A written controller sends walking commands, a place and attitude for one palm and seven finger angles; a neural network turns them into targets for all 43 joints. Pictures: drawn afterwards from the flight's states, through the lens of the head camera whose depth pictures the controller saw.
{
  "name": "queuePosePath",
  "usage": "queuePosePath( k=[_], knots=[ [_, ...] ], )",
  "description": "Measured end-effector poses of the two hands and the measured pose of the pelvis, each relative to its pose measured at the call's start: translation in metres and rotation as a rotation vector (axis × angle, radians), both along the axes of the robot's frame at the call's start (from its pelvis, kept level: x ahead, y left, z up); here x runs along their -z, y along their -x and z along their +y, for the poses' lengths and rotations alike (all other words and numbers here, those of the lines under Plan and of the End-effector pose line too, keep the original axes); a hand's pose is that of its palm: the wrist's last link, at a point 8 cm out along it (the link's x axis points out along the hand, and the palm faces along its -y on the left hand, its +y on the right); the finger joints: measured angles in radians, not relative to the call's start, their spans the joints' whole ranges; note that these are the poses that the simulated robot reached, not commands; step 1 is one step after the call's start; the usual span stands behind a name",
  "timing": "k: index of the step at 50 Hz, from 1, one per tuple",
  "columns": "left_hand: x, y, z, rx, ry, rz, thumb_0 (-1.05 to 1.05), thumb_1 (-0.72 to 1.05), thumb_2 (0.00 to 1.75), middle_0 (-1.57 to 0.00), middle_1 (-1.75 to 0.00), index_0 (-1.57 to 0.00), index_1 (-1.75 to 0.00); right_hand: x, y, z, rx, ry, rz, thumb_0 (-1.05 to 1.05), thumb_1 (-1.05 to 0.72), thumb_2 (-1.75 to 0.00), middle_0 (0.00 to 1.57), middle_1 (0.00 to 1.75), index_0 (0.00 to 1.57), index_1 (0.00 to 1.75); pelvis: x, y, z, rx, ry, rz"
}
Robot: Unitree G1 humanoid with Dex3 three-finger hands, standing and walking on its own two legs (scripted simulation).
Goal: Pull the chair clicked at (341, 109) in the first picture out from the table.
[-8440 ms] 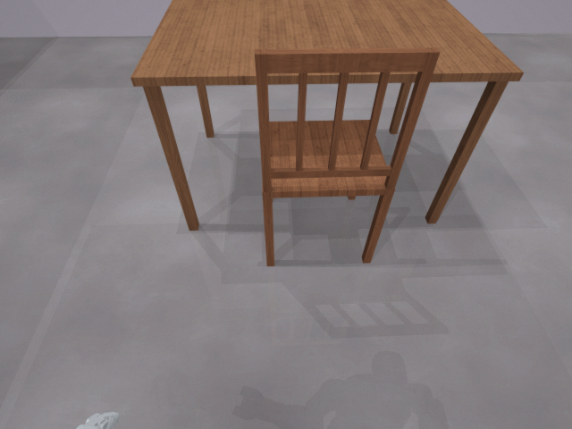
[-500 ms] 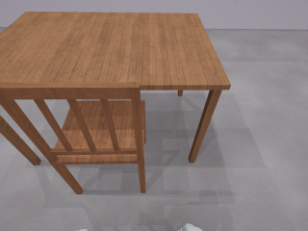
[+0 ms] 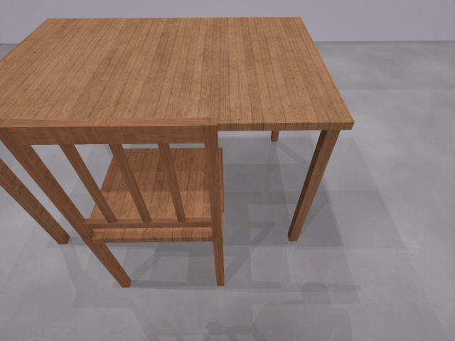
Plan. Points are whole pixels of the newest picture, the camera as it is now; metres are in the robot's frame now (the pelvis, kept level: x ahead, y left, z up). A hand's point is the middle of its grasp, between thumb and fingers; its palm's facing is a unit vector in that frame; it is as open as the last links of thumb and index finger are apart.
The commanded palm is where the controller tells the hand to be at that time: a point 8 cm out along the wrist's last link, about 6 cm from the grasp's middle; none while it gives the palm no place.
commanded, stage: come to a stop and stand still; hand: left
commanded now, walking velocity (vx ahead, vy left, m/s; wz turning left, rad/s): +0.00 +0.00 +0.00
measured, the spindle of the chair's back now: (133, 187) +0.47 +0.27 -0.07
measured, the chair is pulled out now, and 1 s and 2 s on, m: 0.00 0.00 0.00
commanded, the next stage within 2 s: look again from close up in 1.58 s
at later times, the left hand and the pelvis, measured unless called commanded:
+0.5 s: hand out of the picture -0.04 +0.22 -0.16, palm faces +0.00 -0.98 -0.18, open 7.4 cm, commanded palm none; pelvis -0.04 +0.06 +0.01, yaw -1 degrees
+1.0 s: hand out of the picture +0.00 +0.21 -0.15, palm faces +0.00 -0.98 -0.19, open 7.4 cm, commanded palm none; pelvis +0.00 +0.05 +0.02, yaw -1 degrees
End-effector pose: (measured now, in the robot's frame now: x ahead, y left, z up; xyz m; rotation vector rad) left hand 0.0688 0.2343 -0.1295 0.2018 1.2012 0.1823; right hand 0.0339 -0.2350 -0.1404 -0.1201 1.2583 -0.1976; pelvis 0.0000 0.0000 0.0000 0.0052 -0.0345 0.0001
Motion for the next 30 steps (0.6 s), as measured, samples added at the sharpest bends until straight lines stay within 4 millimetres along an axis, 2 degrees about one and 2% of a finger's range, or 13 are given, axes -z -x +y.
queuePosePath(
  k=[5, 9, 13, 17, 20, 25, 30],
  knots=[
    [-0.005, 0.033, 0.028, -0.008, -0.01, 0.023, 0.01, 0.91, 0.89, -0.21, -0.3, -0.2, -0.3, -0.006, -0.003, 0.02, -0.013, 0.003, -0.1, 0.0, -0.91, -0.9, 0.2, 0.29, 0.2, 0.3, -0.002, 0.009, 0.022, 0.033, -0.003, -0.036],
    [-0.008, 0.062, 0.042, -0.013, -0.026, 0.049, 0.01, 0.91, 0.89, -0.2, -0.3, -0.2, -0.3, -0.004, -0.006, 0.036, -0.036, -0.029, -0.133, 0.0, -0.91, -0.9, 0.2, 0.29, 0.2, 0.3, -0.002, 0.018, 0.031, 0.043, -0.018, -0.028],
    [-0.011, 0.094, 0.043, -0.016, -0.023, 0.106, 0.01, 0.91, 0.89, -0.2, -0.3, -0.2, -0.3, -0.001, -0.002, 0.046, -0.05, -0.042, -0.124, 0.0, -0.91, -0.9, 0.2, 0.29, 0.2, 0.3, -0.003, 0.031, 0.039, 0.045, -0.011, -0.015],
    [-0.01, 0.116, 0.041, -0.012, 0.011, 0.161, 0.01, 0.91, 0.89, -0.2, -0.3, -0.2, -0.3, -0.004, 0.019, 0.051, -0.046, -0.031, -0.082, 0.0, -0.92, -0.9, 0.2, 0.29, 0.2, 0.3, -0.008, 0.038, 0.047, 0.035, -0.003, -0.002],
    [-0.007, 0.119, 0.039, -0.008, 0.041, 0.179, 0.01, 0.91, 0.89, -0.2, -0.3, -0.2, -0.3, -0.007, 0.043, 0.054, -0.039, -0.019, -0.018, 0.0, -0.92, -0.9, 0.2, 0.29, 0.2, 0.3, -0.011, 0.04, 0.051, 0.031, 0.004, 0.004],
    [-0.004, 0.11, 0.037, 0.0, 0.073, 0.153, 0.01, 0.91, 0.89, -0.2, -0.3, -0.2, -0.3, -0.009, 0.08, 0.059, -0.029, -0.01, 0.097, 0.0, -0.91, -0.9, 0.2, 0.29, 0.2, 0.3, -0.013, 0.04, 0.057, 0.023, 0.005, 0.004],
    [-0.004, 0.101, 0.041, 0.006, 0.069, 0.144, 0.02, 0.92, 0.89, -0.21, -0.3, -0.2, -0.3, -0.009, 0.096, 0.066, -0.015, -0.017, 0.152, 0.0, -0.91, -0.9, 0.2, 0.29, 0.2, 0.3, -0.014, 0.036, 0.06, 0.017, 0.002, 0.0]
  ],
)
